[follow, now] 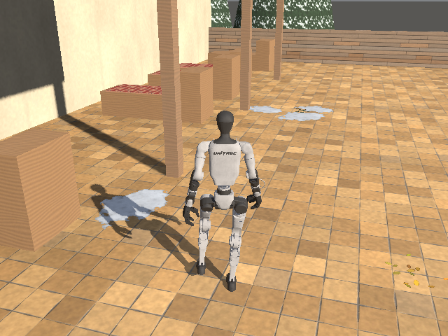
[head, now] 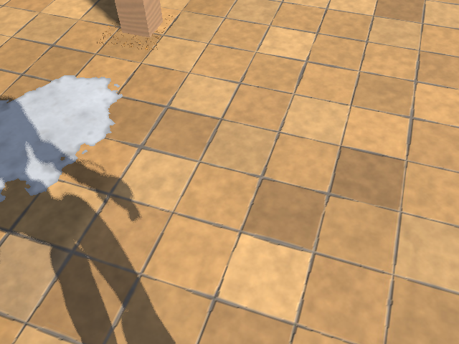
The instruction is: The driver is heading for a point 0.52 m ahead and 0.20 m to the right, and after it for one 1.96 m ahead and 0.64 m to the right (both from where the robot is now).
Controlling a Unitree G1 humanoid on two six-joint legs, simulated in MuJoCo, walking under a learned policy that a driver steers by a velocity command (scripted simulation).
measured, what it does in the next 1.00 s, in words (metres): walks ahead, turning right: left foot, then right foot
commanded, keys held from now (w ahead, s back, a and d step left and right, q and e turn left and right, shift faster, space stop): w+e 0.74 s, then e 0.26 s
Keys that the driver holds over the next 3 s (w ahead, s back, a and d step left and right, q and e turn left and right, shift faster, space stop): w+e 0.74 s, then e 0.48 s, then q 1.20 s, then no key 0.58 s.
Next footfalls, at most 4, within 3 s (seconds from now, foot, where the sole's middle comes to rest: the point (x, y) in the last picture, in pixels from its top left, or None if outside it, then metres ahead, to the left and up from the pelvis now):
0.24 left None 0.30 0.13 -0.78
0.76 right None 0.49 -0.16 -0.78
1.36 left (286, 281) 0.68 -0.10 -0.78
1.82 right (333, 334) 0.52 -0.23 -0.78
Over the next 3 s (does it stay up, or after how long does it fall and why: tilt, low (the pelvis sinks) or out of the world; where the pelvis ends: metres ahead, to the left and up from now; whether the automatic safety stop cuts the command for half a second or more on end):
stays up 0.54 -0.12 0.00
